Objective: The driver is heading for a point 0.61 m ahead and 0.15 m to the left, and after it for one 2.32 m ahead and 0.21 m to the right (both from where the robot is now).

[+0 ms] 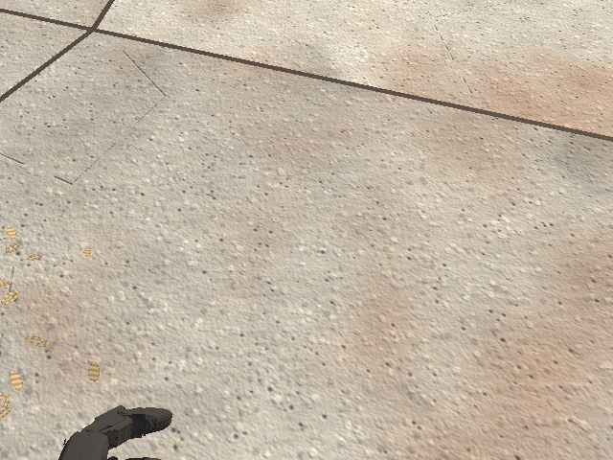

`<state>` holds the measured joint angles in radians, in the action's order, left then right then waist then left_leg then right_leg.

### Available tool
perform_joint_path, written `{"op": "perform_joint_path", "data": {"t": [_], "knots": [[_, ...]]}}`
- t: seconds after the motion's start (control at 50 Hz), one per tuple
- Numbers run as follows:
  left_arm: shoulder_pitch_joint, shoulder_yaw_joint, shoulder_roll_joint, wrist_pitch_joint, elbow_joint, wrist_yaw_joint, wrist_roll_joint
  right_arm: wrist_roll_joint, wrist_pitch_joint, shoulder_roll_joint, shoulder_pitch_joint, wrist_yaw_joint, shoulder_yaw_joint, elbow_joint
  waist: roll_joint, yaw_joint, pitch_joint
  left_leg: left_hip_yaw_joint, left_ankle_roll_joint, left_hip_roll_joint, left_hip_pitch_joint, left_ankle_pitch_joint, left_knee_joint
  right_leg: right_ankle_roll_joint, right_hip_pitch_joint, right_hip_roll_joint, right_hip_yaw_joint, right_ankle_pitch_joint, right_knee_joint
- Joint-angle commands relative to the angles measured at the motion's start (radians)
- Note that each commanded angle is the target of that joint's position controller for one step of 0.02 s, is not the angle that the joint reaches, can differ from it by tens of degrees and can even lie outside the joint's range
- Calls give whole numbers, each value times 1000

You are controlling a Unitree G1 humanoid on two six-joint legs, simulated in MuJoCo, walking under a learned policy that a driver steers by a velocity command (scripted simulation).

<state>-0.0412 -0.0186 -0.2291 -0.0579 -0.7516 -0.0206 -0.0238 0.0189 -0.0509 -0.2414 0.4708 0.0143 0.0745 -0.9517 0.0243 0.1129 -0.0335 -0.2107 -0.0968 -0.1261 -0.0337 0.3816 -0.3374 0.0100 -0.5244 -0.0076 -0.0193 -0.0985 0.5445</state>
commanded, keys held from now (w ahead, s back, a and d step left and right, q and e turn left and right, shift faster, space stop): w+q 0.74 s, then w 0.02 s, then w+e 0.06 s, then e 0.18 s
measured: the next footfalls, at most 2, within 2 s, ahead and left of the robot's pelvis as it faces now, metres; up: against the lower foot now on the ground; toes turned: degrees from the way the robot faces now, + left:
right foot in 0.02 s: +0.18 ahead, -0.12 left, +0.00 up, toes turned +3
left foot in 0.56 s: +0.40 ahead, +0.15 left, +0.00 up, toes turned +24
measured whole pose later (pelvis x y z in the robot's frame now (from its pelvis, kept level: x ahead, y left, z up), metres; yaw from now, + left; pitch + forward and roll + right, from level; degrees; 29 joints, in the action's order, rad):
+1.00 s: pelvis +0.48 +0.13 +0.01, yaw +27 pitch +1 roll +1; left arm 0.15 -0.03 -0.25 -0.02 -0.77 -0.03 -0.03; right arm 0.02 -0.06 -0.24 0.37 0.01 0.03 -0.87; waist 0.05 0.04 -0.05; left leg -0.03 -0.12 -0.14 -0.05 0.28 -0.23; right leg -0.02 -0.61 -0.06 0.05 -0.03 0.67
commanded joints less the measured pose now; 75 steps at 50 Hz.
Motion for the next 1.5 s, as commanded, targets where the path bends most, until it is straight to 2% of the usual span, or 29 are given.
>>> {"op": "perform_joint_path", "data": {"t": [0.02, 0.04, 0.06, 0.08, 0.1, 0.14, 0.24, 0.44, 0.5, 0.54, 0.56, 0.58, 0.6, 0.62, 0.66, 0.68, 0.72, 0.78, 0.96, 1.04, 1.08, 1.1, 1.12, 1.14, 1.18, 1.24, 1.34, 1.4, 1.5], "knots": [[262, -56, -177, -39, -4, 27, -4, -9, -23, -177, -73, -8, 38, 76, -45, -202, 145, -100, -30, 157, 170, -755, -342, -64, 462, -10, -26, -25, -114], [428, -73, -256, -42, -7, 46, -28, -21, -32, -102, -61, -13, 19, 115, 71, -247, 311, -18, -14, 97, 304, -423, -620, -109, 699, -266, -269, -214, -124], [384, -89, -323, -25, -3, 44, -36, -51, -24, -48, 70, -11, 11, 139, 320, -150, 377, 82, 10, -37, 588, 200, -837, -223, 843, -463, -721, -248, -256], [312, -76, -218, -11, 13, 38, -21, -12, -4, -131, 43, -1, 19, 101, 122, -127, 240, 84, 1, 73, 668, 118, -925, -214, 711, -425, -693, -372, -262], [253, -54, -132, -11, 25, 35, -11, 0, 1, -131, -35, -12, 21, 105, 16, -127, 113, 96, 7, 106, 658, 16, -903, -191, 569, -368, -516, -325, -280], [246, -41, -96, -19, 6, 34, -13, 13, 12, -102, -98, -30, 18, 122, 34, -112, 33, 116, 25, 157, 619, -52, -841, -157, 436, -286, -284, -96, -321], [323, -50, -113, -56, -41, 24, 8, 18, 50, -76, -189, -64, 9, 174, 71, -98, 27, 149, 48, 185, 683, -141, -810, -161, 431, -261, -73, 164, -369], [436, -63, -157, -41, -99, 32, 6, 19, 41, -52, -504, -100, -27, 301, 58, -159, -51, 294, 22, 180, 649, -320, -351, -130, 525, -254, 178, 303, -370], [462, -69, -189, -19, -117, 41, 3, 28, 43, -71, -492, -91, -19, 309, 75, -142, -21, 349, -30, 113, 556, -178, -286, -113, 608, -270, 234, 637, -226], [466, -73, -217, 1, -119, 45, 4, 33, 34, -104, -331, -76, 0, 267, 76, -72, 83, 362, -81, 36, 357, -109, -229, -105, 604, -268, 263, 807, 52], [452, -70, -216, 7, -105, 44, 4, 42, 26, -142, -158, -62, 21, 211, 25, 7, 180, 310, -118, 38, 116, -136, -161, -76, 473, -247, 282, 658, 297], [477, -48, -129, 2, -42, 30, 18, 48, 27, -253, -76, -45, 53, 205, -160, 7, 304, -92, -216, 316, -214, 22, -128, -25, 104, -165, 284, 85, 641], [412, -55, -141, -6, 21, 19, 6, 11, 37, -314, -87, -38, 65, 234, -223, -11, 362, -558, -311, 492, -304, -87, 26, 15, -155, 11, 125, -466, 873], [294, -59, -169, -10, 45, 15, -1, -1, 46, -288, -84, -28, 61, 218, -88, 13, 242, -404, -286, 451, -245, -204, 38, 5, -257, -45, 9, -369, 880], [318, -47, -137, -22, 27, 14, 6, -9, 35, -192, -176, -17, 35, 205, -24, -82, 61, -176, -211, 360, 20, -419, 58, -3, -173, -118, 6, -248, 698], [338, -48, -137, -7, 24, 15, -12, -16, 27, -168, -212, -14, 26, 208, -33, -122, 38, -119, -190, 311, 108, -484, 72, 7, -107, -129, 0, -245, 645], [375, -47, -130, 27, 13, 8, -30, -19, 8, -151, -227, -19, 18, 216, -49, -151, 61, -69, -187, 265, 175, -548, 91, 26, -35, -126, 9, -233, 601], [323, -43, -108, 43, 27, -2, -24, -16, -7, -166, -170, -24, 20, 193, -52, -140, 40, -35, -177, 243, 192, -511, 143, 40, -80, -122, 30, -127, 500], [138, -19, -73, 26, 53, -6, 3, -1, -20, -127, -55, -4, -14, 111, -87, -59, 3, 161, -30, 238, 43, -978, 85, -31, -31, -40, 93, 111, 134], [284, -35, -126, 12, 4, 2, -8, 6, -14, -158, -104, 24, -10, 102, -110, -127, 43, 177, -4, 275, -34, -1225, -121, -95, 123, 58, 97, -30, 38], [480, -51, -165, -11, -50, 12, -15, -7, -11, -187, -164, 29, -2, 124, -61, -233, 129, 221, 21, 215, 52, -1002, -478, -145, 367, 13, 28, 253, -133], [518, -78, -275, -12, -42, 16, -15, -14, -20, -137, -116, 30, -13, 171, 120, -199, 226, 294, 61, 71, 297, -331, -837, -256, 603, -250, -263, 892, -22], [490, -84, -282, 3, -37, 13, 23, -19, -8, -93, -13, 21, -19, 166, 218, -128, 369, 203, 87, -40, 508, 212, -1044, -433, 750, -399, -546, 1185, -66], [422, -82, -237, 13, -10, 7, 52, 16, 7, -124, -38, 17, -21, 146, 56, -126, 321, 123, 89, 47, 533, 141, -1077, -422, 652, -361, -477, 962, -106], [305, -56, -140, 38, 14, 14, 35, 20, 21, -130, -157, 10, -18, 170, -45, -104, 99, 136, 103, 108, 577, 75, -980, -348, 403, -249, -344, 578, -201], [309, -62, -159, 53, 5, 17, 18, 22, 69, -102, -153, 7, -26, 186, 6, -82, 82, 165, 128, 115, 488, 22, -848, -287, 250, -152, -267, 411, -251], [318, -84, -202, 69, 17, 18, 12, 14, 89, -102, -224, 15, -27, 214, 62, -111, 106, 162, 150, 122, 530, -26, -682, -241, 253, -109, -313, 83, -273], [328, -92, -208, 86, 25, 22, 9, 8, 93, -110, -288, 20, -25, 234, 86, -141, 89, 144, 156, 123, 559, -37, -598, -221, 276, -101, -388, -156, -295], [338, -104, -215, 99, 32, 19, 0, -5, 71, -113, -311, 24, -30, 253, 103, -160, 103, 136, 136, 89, 488, 18, -451, -218, 308, -95, -479, -241, -276]]}}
